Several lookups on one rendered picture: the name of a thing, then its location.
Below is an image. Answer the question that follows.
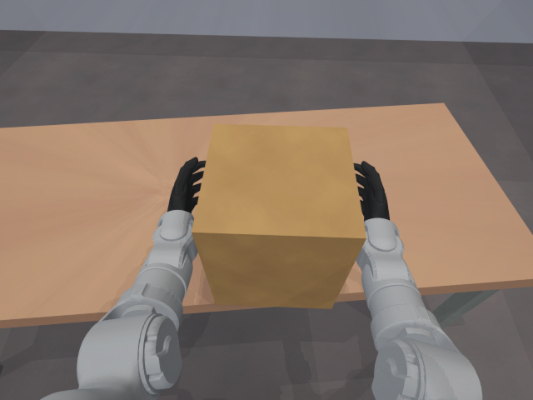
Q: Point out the robot right upper arm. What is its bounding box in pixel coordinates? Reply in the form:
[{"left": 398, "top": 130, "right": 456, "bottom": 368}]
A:
[{"left": 371, "top": 337, "right": 482, "bottom": 400}]

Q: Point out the robot right hand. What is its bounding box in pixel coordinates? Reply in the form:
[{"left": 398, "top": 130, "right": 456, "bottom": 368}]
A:
[{"left": 353, "top": 161, "right": 390, "bottom": 222}]

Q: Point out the robot left hand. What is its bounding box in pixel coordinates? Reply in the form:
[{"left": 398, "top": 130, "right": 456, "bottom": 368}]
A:
[{"left": 167, "top": 157, "right": 206, "bottom": 213}]

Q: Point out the robot right forearm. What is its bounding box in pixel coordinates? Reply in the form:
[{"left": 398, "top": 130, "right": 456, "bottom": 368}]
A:
[{"left": 356, "top": 218, "right": 482, "bottom": 395}]

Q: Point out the table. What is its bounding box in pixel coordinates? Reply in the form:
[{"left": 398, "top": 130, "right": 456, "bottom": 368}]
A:
[{"left": 0, "top": 103, "right": 533, "bottom": 375}]

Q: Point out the robot left upper arm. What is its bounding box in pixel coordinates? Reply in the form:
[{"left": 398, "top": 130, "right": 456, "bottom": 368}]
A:
[{"left": 40, "top": 313, "right": 182, "bottom": 400}]

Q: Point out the carton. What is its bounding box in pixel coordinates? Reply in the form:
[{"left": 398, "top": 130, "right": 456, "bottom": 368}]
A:
[{"left": 192, "top": 124, "right": 366, "bottom": 309}]

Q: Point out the robot left forearm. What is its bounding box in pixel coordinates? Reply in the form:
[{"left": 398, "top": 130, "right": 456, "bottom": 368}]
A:
[{"left": 77, "top": 210, "right": 198, "bottom": 384}]

